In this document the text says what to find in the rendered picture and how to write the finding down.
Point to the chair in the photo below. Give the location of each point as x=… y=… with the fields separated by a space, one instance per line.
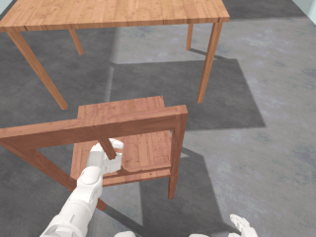
x=143 y=126

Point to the table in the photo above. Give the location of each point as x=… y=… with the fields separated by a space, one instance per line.
x=49 y=15

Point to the left robot forearm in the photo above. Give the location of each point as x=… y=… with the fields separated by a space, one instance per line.
x=74 y=217

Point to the left robot hand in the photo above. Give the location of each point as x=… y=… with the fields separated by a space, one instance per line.
x=98 y=158

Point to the right robot hand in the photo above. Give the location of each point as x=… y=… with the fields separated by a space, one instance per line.
x=243 y=226

